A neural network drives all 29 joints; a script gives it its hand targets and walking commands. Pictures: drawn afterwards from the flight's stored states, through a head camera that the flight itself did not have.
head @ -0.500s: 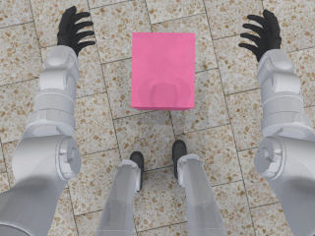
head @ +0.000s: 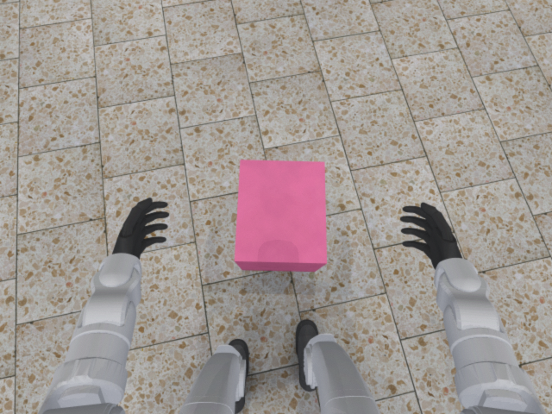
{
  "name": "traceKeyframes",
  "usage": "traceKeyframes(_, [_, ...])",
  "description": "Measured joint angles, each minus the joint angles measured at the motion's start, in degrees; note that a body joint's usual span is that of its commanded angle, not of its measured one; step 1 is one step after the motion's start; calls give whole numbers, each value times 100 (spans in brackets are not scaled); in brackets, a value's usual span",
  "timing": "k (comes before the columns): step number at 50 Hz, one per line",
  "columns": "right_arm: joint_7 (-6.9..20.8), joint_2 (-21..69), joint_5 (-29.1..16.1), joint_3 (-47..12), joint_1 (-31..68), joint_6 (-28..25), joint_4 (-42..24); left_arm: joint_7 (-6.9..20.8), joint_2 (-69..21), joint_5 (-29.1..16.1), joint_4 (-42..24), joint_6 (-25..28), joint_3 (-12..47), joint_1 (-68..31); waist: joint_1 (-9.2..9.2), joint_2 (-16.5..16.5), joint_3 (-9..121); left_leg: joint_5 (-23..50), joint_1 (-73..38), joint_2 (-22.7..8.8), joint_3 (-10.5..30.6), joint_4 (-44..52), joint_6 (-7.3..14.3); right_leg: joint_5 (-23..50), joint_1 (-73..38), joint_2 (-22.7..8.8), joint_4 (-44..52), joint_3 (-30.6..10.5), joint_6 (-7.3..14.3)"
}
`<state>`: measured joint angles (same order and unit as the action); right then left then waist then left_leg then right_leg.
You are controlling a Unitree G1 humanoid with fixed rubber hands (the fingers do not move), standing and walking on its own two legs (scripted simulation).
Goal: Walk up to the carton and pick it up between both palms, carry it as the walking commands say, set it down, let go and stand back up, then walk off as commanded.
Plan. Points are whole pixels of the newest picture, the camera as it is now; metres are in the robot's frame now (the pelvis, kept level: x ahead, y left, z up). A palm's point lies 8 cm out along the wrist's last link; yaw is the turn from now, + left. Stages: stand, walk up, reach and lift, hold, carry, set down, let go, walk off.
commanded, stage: let go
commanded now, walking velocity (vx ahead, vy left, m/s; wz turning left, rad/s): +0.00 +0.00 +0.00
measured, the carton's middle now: (280, 220) +0.50 -0.03 -0.61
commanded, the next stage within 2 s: stand in 0.80 s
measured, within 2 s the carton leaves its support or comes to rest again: neither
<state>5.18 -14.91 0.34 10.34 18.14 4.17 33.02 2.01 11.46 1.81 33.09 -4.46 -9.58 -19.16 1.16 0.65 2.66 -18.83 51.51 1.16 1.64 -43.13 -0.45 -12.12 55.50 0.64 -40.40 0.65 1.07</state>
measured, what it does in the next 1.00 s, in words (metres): stands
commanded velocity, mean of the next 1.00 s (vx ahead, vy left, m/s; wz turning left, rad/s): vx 0.00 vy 0.00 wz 0.00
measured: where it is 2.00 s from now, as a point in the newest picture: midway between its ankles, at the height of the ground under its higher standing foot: (272, 377)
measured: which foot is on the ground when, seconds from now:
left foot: down 0.00-1.00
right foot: down 0.00-1.00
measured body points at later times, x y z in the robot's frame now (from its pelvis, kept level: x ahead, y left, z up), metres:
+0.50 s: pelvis +0.03 +0.01 +0.04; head +0.06 +0.01 +0.49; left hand +0.21 +0.24 -0.04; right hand +0.20 -0.23 -0.04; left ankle +0.00 +0.12 -0.70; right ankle +0.05 -0.11 -0.70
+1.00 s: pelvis +0.05 +0.01 +0.04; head +0.05 +0.00 +0.49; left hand +0.20 +0.29 -0.05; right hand +0.20 -0.28 -0.05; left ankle +0.00 +0.12 -0.70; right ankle +0.05 -0.11 -0.70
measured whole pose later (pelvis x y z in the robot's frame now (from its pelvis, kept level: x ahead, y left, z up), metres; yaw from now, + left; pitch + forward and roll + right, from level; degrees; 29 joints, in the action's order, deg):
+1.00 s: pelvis +0.05 +0.01 +0.04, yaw +0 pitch -1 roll +0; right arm 0.0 -18.8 2.2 3.3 -12.3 2.9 34.4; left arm 0.0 18.1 2.5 37.5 -2.2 -2.9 11.5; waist -0.1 1.2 -0.3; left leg -20.2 7.8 0.9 1.6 -28.7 0.5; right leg -15.3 13.2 0.8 -29.2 0.2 0.3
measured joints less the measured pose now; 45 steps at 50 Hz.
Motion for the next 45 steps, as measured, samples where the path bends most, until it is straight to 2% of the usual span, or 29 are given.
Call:
traceKeyframes(6, [-121,205,13,-321,-1140,-241,-137,38,-7,-77,56,280,256,1016,-23,34,-178,28,-1413,-22,26,558,27,-1,-1409,17,527,13,-15])
traceKeyframes(12, [-210,319,40,-568,-2201,-326,-482,53,-60,-115,-263,412,536,2095,-80,51,-439,85,-2719,-37,14,1121,59,23,-2689,29,1030,-11,-38])
traceKeyframes(22, [-160,232,56,-776,-3167,-76,-917,152,25,-88,-721,205,757,3128,-132,43,-818,136,-4355,-68,39,1711,92,65,-4337,53,1626,2,-65])
traceKeyframes(31, [-86,240,137,-745,-3149,312,-1001,214,73,-36,-817,-175,755,3091,-126,58,-1020,56,-4874,-62,18,1703,115,-33,-4827,49,1570,-19,-79])
traceKeyframes(40, [-170,171,105,-779,-3157,552,-1096,149,51,-33,-828,-275,802,3140,-114,76,-1014,-6,-4952,-47,-22,1647,128,-135,-4846,39,1414,-60,-87])
traceKeyframes(45, [-468,-92,170,-782,-3070,138,-359,-146,364,51,-56,24,777,3076,-125,30,-489,-96,-4498,-20,-21,1459,99,-270,-4360,12,1152,-58,-92])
